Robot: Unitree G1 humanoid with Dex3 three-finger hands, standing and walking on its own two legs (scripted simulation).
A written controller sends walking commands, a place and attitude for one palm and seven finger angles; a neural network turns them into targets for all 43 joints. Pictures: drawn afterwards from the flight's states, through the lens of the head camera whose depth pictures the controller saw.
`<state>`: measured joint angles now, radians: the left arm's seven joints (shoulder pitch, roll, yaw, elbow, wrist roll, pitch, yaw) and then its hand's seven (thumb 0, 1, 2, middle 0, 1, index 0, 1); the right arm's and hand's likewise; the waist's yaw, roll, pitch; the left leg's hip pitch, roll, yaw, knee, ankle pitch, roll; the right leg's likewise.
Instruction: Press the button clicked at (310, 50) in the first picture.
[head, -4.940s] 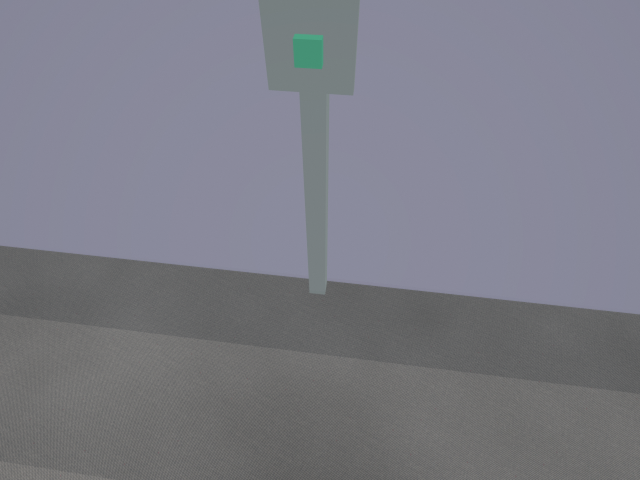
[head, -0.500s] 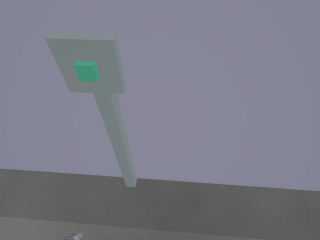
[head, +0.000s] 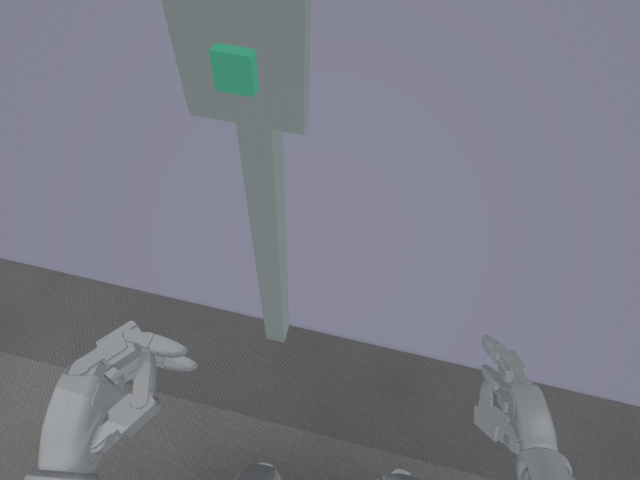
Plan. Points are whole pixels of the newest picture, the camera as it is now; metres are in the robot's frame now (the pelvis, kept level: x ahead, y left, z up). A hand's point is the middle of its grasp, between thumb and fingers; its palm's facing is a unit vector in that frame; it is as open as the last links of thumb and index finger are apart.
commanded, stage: raise the hand and make a fist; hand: left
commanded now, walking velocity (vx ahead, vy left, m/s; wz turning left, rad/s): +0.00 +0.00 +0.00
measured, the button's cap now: (236, 69) +0.56 +0.19 +0.21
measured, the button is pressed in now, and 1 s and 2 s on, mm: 0 0 0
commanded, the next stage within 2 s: aim a knuckle at the button in 1.40 s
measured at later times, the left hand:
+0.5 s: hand (164, 325) +0.23 +0.19 +0.12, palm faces -0.10 -0.99 -0.09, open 3.1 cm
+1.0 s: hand (125, 233) +0.27 +0.22 +0.21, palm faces -0.01 -1.00 -0.10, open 3.1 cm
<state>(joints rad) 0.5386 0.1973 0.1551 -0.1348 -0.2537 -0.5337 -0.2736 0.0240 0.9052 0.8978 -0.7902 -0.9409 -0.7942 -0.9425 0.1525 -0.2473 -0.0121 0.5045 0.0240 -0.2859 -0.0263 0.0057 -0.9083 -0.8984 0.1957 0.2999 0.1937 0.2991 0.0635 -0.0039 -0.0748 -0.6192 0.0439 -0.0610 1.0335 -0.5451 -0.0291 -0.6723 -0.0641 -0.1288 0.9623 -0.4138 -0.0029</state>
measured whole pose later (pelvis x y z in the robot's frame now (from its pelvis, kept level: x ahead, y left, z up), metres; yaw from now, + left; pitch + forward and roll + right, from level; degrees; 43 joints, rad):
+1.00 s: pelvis +0.03 +0.00 +0.05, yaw -1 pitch -1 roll -1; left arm 0.18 0.33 0.32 -0.21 -0.33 0.06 -0.34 0.02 0.90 0.90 -1.30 -1.50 -1.31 -1.50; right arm 0.25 -0.25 0.09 0.60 0.06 -0.30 -0.08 0.01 -0.90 -0.90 0.20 0.30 0.20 0.30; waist 0.06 0.05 -0.06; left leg -0.19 0.04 -0.01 0.61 -0.40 -0.02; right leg -0.27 -0.05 -0.10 0.58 -0.29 0.01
